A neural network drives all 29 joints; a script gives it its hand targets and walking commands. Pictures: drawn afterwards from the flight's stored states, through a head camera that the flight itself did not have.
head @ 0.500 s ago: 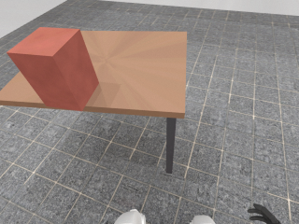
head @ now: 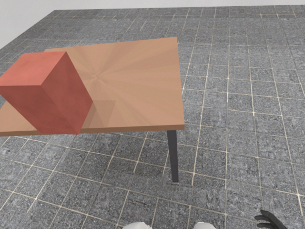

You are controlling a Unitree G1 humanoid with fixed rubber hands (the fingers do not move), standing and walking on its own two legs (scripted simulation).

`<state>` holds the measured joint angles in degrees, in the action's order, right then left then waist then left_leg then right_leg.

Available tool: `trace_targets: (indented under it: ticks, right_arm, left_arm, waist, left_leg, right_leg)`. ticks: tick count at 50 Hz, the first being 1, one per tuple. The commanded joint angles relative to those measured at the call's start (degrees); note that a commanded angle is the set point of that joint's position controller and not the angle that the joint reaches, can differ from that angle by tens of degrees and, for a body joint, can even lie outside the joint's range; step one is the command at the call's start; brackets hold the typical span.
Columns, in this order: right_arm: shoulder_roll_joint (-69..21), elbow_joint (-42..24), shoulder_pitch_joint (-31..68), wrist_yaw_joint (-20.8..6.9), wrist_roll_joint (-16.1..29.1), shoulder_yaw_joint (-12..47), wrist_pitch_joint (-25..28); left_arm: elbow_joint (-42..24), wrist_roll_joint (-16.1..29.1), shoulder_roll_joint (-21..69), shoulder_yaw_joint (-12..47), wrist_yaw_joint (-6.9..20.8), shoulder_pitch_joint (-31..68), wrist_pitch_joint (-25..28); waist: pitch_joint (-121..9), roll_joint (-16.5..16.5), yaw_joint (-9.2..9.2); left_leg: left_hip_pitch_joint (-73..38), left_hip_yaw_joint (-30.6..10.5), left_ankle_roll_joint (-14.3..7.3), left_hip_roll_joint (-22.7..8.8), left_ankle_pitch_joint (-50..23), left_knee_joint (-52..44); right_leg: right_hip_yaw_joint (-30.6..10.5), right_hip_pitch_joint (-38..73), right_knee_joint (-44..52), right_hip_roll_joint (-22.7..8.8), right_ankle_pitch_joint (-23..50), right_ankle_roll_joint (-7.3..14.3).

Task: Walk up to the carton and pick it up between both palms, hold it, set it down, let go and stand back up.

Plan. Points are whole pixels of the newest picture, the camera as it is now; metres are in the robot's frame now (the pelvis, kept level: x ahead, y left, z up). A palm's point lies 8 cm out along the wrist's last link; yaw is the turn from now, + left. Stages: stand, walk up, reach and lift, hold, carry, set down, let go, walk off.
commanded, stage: walk up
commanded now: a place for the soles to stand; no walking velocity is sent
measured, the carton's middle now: (52, 95) +0.55 +0.38 +0.05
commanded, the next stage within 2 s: none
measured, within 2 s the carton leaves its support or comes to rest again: neither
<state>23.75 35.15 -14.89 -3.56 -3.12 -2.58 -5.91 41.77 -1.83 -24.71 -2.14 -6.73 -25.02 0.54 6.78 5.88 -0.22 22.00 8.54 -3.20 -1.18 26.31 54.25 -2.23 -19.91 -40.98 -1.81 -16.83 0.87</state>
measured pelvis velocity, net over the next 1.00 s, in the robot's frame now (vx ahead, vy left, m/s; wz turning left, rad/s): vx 0.05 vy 0.23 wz -0.02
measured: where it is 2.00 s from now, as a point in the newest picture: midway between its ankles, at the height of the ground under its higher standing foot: outside the picture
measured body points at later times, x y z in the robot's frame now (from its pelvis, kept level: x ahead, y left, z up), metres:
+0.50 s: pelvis +0.05 +0.11 -0.01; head +0.07 +0.07 +0.44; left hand +0.13 +0.45 -0.06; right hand +0.17 -0.20 -0.12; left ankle +0.08 +0.20 -0.72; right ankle +0.08 -0.05 -0.68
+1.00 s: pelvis +0.05 +0.23 -0.01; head +0.06 +0.21 +0.44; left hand +0.13 +0.58 -0.07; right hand +0.17 -0.09 -0.11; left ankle +0.10 +0.30 -0.72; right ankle +0.07 +0.04 -0.66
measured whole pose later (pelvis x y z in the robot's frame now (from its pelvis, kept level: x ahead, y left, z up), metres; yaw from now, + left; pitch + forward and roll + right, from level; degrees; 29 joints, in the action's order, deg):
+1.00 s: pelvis +0.05 +0.23 -0.01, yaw -1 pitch -7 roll -2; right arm 25.2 35.0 -15.0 -3.6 -2.5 -3.3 -4.7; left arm 37.8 -1.1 -26.2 -2.1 -7.3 -21.2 0.2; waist 8.1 4.9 -0.1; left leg 18.3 7.2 -2.7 -2.9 22.7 47.3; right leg -4.2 -25.7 -66.4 -2.2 -28.9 -0.2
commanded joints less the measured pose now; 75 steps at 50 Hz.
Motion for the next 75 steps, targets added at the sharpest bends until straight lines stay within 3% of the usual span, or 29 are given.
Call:
trace_targets:
  ticks: [1, 4, 9, 12, 13, 14, 15, 16, 19, 24, 26, 28, 29, 30, 32, 34, 38, 41, 42, 43, 44, 47, 53, 63, 67, 69, 71, 73, 75]
  right_arm:
    - [12.85, -10.85, 2.60, -0.46, -0.83, -8.09, 0.45]
    - [10.50, -9.81, 3.39, -1.03, -1.51, -7.56, 0.58]
    - [10.18, -11.10, 4.99, -0.94, -0.32, -6.75, 0.83]
    - [10.55, -9.68, -0.86, -0.76, 0.28, -7.36, 1.77]
    - [11.35, -7.55, -5.72, -0.62, 0.65, -7.66, 2.44]
    - [15.39, -6.14, -8.94, -0.23, 0.09, -8.37, 3.22]
    - [17.89, -7.28, -6.46, -0.26, -0.05, -8.29, 3.46]
    - [17.59, -8.40, -5.26, 0.06, 1.35, -8.28, 3.28]
    - [14.74, -7.93, -1.58, 0.72, 1.92, -7.21, 2.51]
    - [12.39, -8.56, -0.96, 0.95, 0.23, -5.93, 2.33]
    - [11.61, -9.65, 2.84, 0.63, 0.03, -5.30, 1.80]
    - [9.13, -9.44, 4.20, 0.33, -0.08, -4.00, 1.99]
    - [7.69, -10.76, 3.86, 0.25, -0.02, -3.53, 1.75]
    - [11.66, -12.16, 6.11, 0.46, -0.07, -5.13, 0.62]
    - [14.48, -12.05, 4.83, 0.47, -0.02, -6.77, -0.01]
    - [13.07, -11.60, 5.03, 0.15, -0.81, -7.37, 0.76]
    - [12.60, -11.06, 4.88, -0.68, -0.47, -6.92, 0.72]
    - [12.73, -10.21, 0.41, -1.00, 0.53, -7.13, 1.35]
    - [12.88, -7.78, -5.64, -0.93, 0.94, -7.61, 2.01]
    - [15.41, -5.86, -8.93, -0.76, 0.53, -7.92, 2.70]
    - [19.59, -6.24, -7.75, -0.56, 0.26, -8.02, 3.36]
    - [16.96, -7.44, -1.24, 0.63, 2.42, -7.56, 2.80]
    - [12.68, -6.48, -1.34, 1.92, 2.17, -5.72, 3.00]
    - [11.84, -6.07, -1.50, 1.94, 1.71, -4.20, 3.20]
    - [11.54, -6.84, 5.41, 0.98, 2.30, -3.48, 2.41]
    - [11.67, -6.11, 5.01, 0.50, 2.03, -3.44, 2.24]
    - [10.65, -7.01, 4.26, 0.18, 2.78, -3.92, 1.76]
    - [13.80, -7.82, 3.53, 0.29, 2.05, -6.02, 1.05]
    - [12.87, -6.66, 2.50, 0.40, 2.10, -6.00, 1.94]
  left_arm:
    - [-6.87, -1.94, -18.79, -7.37, -2.12, 0.87, 3.03]
    - [-7.06, -2.09, -17.97, -7.15, -1.37, -1.84, 3.29]
    - [-9.69, -2.27, -19.52, -7.38, -1.40, -1.66, 2.90]
    - [-10.93, -1.53, -19.63, -6.50, -0.97, 3.86, 2.37]
    - [-11.52, -1.01, -17.45, -5.44, -0.70, 5.25, 1.94]
    - [-10.13, -0.21, -12.33, -3.63, -0.12, 1.64, 1.79]
    - [-11.02, 0.62, -9.52, -2.88, -0.41, 1.88, 1.62]
    - [-13.20, 1.43, -11.59, -3.77, -1.67, 5.83, 1.12]
    - [-10.16, 2.28, -13.44, -4.11, -0.63, 5.15, 0.90]
    - [-7.90, 2.31, -11.58, -3.64, -0.13, 1.92, 1.88]
    - [-5.97, 1.88, -11.31, -3.61, -0.37, -2.40, 2.84]
    - [-3.97, 1.01, -15.62, -5.38, -0.45, -5.45, 3.04]
    - [-3.98, -0.10, -19.86, -6.75, -0.67, -7.85, 2.55]
    - [-6.03, -1.04, -21.13, -7.17, -1.04, -6.39, 2.24]
    - [-8.78, -0.92, -20.07, -7.26, -1.77, 1.35, 2.59]
    - [-7.98, -1.25, -19.41, -7.06, -1.67, 0.68, 3.16]
    - [-8.72, -1.73, -20.10, -7.12, -1.54, 0.62, 2.90]
    - [-9.79, -1.51, -21.67, -7.20, -1.36, 6.17, 2.24]
    - [-9.96, -1.07, -20.77, -6.39, -1.30, 9.18, 1.87]
    - [-9.36, -0.08, -15.34, -4.35, -0.88, 7.54, 1.73]
    - [-9.46, 1.01, -10.42, -2.82, -1.16, 5.27, 1.47]
    - [-9.42, 2.57, -13.55, -3.33, -1.96, 9.76, 0.05]
    - [-5.28, 2.50, -13.65, -3.67, 0.31, 4.91, -0.04]
    - [-5.37, 2.14, -11.25, -2.79, 0.99, 4.77, 0.31]
    - [-3.69, 2.06, -11.85, -3.49, 1.08, -0.15, 0.36]
    - [-3.52, 1.72, -14.29, -4.49, 0.88, -2.11, 0.58]
    - [-6.29, 0.07, -20.07, -5.56, 0.46, 1.35, 1.40]
    - [-7.57, -0.01, -19.06, -5.60, -0.19, 4.64, 2.15]
    - [-7.72, 0.46, -17.76, -5.11, 0.26, 4.96, 2.46]
  waist:
    - [1.89, -6.30, 0.46]
    - [-2.23, -9.73, -0.90]
    - [-2.14, -11.78, -1.75]
    - [-2.75, -13.32, 2.94]
    - [-4.70, -8.10, 5.66]
    - [-6.57, 6.44, 6.45]
    - [-3.57, 11.19, 5.53]
    - [0.35, 8.65, 6.96]
    - [5.70, 0.31, 4.44]
    - [-0.94, 3.60, 3.58]
    - [-4.29, 2.68, 0.34]
    - [-8.64, -4.94, -1.87]
    - [-8.68, -14.39, -3.24]
    - [-6.61, -15.39, -4.04]
    - [2.23, -10.06, -1.64]
    - [0.68, -8.44, -0.49]
    - [-1.75, -13.22, -1.06]
    - [-0.82, -14.25, 2.47]
    - [-2.67, -11.38, 6.40]
    - [-4.12, 0.81, 8.04]
    - [-1.99, 14.78, 6.70]
    - [7.66, 0.25, 5.54]
    - [1.90, -1.18, 3.40]
    - [-4.12, -0.90, 3.60]
    - [-5.34, -1.81, -0.66]
    - [-6.72, -5.48, -2.73]
    - [-2.95, -19.78, -2.24]
    - [0.75, -14.56, -1.21]
    - [-2.04, -11.94, -0.33]
  left_leg:
    - [17.34, -16.27, 4.15, -5.51, 1.41, 16.85]
    - [14.18, -14.01, 3.18, -4.62, -0.69, 11.70]
    - [11.12, -13.27, 2.07, -6.27, 2.36, -0.74]
    - [-3.91, -11.94, 0.90, -5.86, -7.87, -14.37]
    - [-16.44, -11.50, 0.67, -3.96, -8.22, -21.30]
    - [-22.75, -19.22, 0.15, -8.16, -2.08, -29.96]
    - [-17.25, -28.13, -1.72, -15.56, 4.79, -35.15]
    - [-8.99, -32.07, -5.18, -18.99, 6.29, -39.78]
    - [-3.78, -22.23, -7.73, -14.38, -6.89, -34.62]
    - [-13.05, -17.49, -7.80, -13.38, -25.54, -27.52]
    - [-8.79, -11.24, -6.21, -11.24, -33.55, -20.00]
    - [1.70, -6.74, -1.67, -7.54, -21.12, -8.32]
    - [12.28, -6.23, 1.11, -3.13, -1.07, 0.68]
    - [14.34, -12.46, 2.08, -1.86, 11.22, 10.36]
    - [16.51, -16.01, 2.63, -5.40, 8.10, 14.91]
    - [15.89, -15.91, 3.19, -6.22, 4.82, 12.35]
    - [10.18, -13.30, 2.82, -6.26, 2.79, 6.22]
    - [-1.08, -12.36, 2.61, -6.70, -5.58, -6.31]
    - [-14.05, -12.60, 2.33, -5.66, -7.69, -16.51]
    - [-22.71, -16.46, 2.86, -5.60, -1.70, -25.88]
    - [-15.94, -28.32, 2.15, -15.45, 4.20, -35.89]
    - [-0.76, -26.51, 1.46, -16.24, 8.93, -40.78]
    - [-12.61, -20.51, 2.77, -13.51, 1.05, -38.11]
    - [-15.56, -14.41, -3.06, -15.99, -8.60, -33.48]
    - [-3.54, -8.04, -2.74, -14.75, -3.77, -28.89]
    - [1.11, -6.02, -1.33, -11.12, -1.11, -20.16]
    - [7.68, -9.93, 2.19, -0.86, 8.88, -0.34]
    - [8.12, -14.12, 2.07, -2.96, 7.09, 5.18]
    - [7.32, -13.65, 1.89, -3.41, 4.73, 2.24]
  right_leg:
    - [-34.42, 2.94, 22.15, -19.76, -25.10, 15.29]
    - [-24.65, 4.86, 17.47, -13.84, -18.04, 11.82]
    - [-22.35, 4.59, 12.73, -16.82, -7.25, 13.04]
    - [-16.55, -4.77, 6.56, -15.45, -3.23, 10.88]
    - [-10.43, -12.58, -0.47, -11.49, -6.86, 7.83]
    - [-2.17, -18.28, -13.99, -4.06, -13.91, 4.21]
    - [0.51, -22.59, -23.01, 2.94, -21.39, 1.49]
    - [-1.42, -21.76, -27.59, 2.63, -20.01, 0.10]
    - [-2.30, -15.52, -30.56, 0.27, -14.85, 1.28]
    - [3.21, -10.32, -10.94, -0.01, -14.53, 0.45]
    - [6.22, 1.04, 1.51, -0.23, -3.42, 1.13]
    - [-2.69, 14.63, 8.69, -3.52, 10.23, 2.63]
    - [-24.07, 17.95, 12.17, -14.61, 8.92, 8.10]
    - [-40.35, 10.76, 18.92, -23.18, -1.76, 15.60]
    - [-36.83, 3.57, 19.57, -23.55, -14.82, 18.08]
    - [-30.34, 5.55, 15.15, -18.32, -4.60, 14.55]
    - [-25.17, 1.52, 13.08, -18.34, -1.60, 12.78]
    - [-20.00, -8.14, 10.51, -17.46, -9.97, 10.92]
    - [-13.00, -15.67, 1.71, -14.25, -9.74, 7.79]
    - [-5.35, -21.99, -11.60, -6.10, -12.29, 3.80]
    - [-0.04, -25.20, -24.37, 2.70, -23.32, 1.29]
    - [-5.35, -19.87, -30.16, 0.91, -13.70, 1.26]
    - [-4.79, -15.00, -23.65, 1.32, -7.55, -0.40]
    - [-0.20, -7.82, -9.20, 0.67, -9.05, -0.70]
    - [4.49, 7.70, 0.35, 0.26, 2.37, 0.92]
    - [-3.34, 13.47, 5.84, -1.07, 3.68, 2.62]
    - [-41.74, 3.73, 22.96, -16.83, -17.81, 12.50]
    - [-39.84, 0.13, 22.76, -16.83, -24.53, 15.16]
    - [-32.70, 4.34, 18.78, -13.39, -13.42, 13.00]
